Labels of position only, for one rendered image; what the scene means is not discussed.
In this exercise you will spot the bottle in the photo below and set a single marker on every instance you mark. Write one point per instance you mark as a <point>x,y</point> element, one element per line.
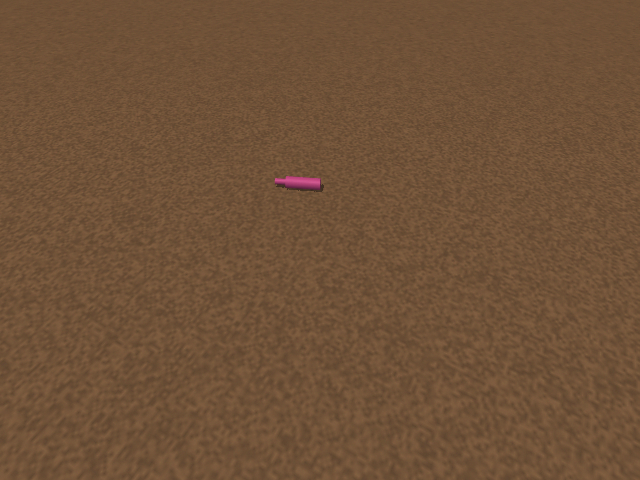
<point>300,182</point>

